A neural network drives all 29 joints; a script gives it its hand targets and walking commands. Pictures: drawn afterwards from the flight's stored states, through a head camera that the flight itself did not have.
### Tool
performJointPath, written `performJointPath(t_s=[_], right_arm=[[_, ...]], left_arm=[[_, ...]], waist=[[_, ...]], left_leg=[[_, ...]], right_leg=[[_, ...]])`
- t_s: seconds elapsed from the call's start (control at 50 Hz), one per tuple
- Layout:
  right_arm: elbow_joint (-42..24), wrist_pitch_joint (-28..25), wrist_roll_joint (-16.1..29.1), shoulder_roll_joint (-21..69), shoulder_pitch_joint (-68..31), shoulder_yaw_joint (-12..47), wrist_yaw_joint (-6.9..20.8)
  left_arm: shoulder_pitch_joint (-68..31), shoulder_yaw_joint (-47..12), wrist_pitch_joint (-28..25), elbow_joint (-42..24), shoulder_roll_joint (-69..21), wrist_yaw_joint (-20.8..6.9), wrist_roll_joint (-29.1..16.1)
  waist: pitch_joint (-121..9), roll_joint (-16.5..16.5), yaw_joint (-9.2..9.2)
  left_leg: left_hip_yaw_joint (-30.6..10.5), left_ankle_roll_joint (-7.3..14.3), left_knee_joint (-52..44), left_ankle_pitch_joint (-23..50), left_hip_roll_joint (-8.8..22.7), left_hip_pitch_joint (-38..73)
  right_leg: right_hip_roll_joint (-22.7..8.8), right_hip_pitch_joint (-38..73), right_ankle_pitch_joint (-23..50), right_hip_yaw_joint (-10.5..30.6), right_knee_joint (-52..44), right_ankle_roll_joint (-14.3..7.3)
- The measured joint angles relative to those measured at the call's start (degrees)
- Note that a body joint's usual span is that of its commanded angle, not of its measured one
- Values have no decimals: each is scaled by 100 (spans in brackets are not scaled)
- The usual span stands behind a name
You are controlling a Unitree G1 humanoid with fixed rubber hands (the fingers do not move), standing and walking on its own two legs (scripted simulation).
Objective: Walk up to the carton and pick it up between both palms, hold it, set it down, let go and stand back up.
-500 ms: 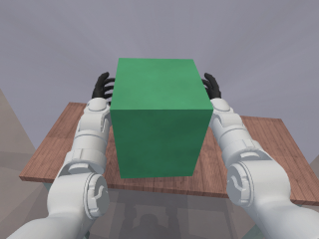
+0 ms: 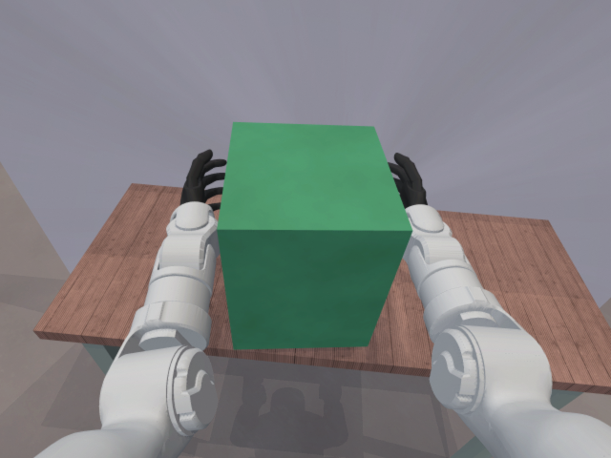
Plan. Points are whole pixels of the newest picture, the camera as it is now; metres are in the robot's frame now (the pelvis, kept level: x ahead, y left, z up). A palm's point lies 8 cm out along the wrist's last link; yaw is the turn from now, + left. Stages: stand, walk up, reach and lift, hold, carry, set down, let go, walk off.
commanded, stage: set down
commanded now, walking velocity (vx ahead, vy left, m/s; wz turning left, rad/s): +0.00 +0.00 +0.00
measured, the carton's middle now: (303, 239) +0.40 +0.00 +0.09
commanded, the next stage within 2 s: none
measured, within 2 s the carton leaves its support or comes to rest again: rests again in 0.88 s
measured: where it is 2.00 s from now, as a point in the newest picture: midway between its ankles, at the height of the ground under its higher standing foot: outside the picture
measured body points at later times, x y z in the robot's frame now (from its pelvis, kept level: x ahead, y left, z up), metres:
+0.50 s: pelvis -0.01 +0.01 +0.00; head -0.02 +0.02 +0.45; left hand +0.40 +0.16 +0.12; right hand +0.41 -0.14 +0.12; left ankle -0.01 +0.14 -0.75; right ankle -0.01 -0.09 -0.75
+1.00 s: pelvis +0.00 +0.01 +0.00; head +0.00 +0.02 +0.45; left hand +0.41 +0.15 +0.10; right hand +0.41 -0.14 +0.10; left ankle -0.01 +0.14 -0.75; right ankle -0.01 -0.08 -0.75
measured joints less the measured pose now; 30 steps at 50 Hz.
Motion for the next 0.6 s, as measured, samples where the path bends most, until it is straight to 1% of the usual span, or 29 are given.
performJointPath(t_s=[0.12, 0.28, 0.36, 0.46, 0.6], right_arm=[[-133, -95, -312, 74, 122, -248, 132], [-286, -280, -640, 188, 385, -464, 249], [-312, -363, -741, 214, 474, -555, 292], [-273, -437, -704, 196, 474, -625, 325], [-229, -437, -877, 199, 343, -875, 422]], left_arm=[[99, 82, -139, -35, -96, -35, 144], [295, 107, -311, -92, -192, -56, 163], [325, 95, -378, -57, -214, -53, 172], [289, 67, -373, -53, -232, -6, 142], [173, 180, -373, 8, -257, -37, 297]], waist=[[126, 41, 54], [130, 85, 91], [106, 89, 121], [15, 43, 165], [47, -51, 187]], left_leg=[[55, 10, 46, -32, 13, 30], [115, 37, 58, -16, 1, -35], [150, 50, 55, 3, -1, -77], [197, 61, 23, 52, -2, -162], [244, 65, -58, 112, 0, -101]], right_leg=[[0, 37, 1, 3, 5, 8], [-33, -34, 18, -15, 18, 30], [-45, -78, 45, -17, 8, 38], [-58, -187, 83, -10, 9, 41], [-73, -160, 119, -15, -15, 40]])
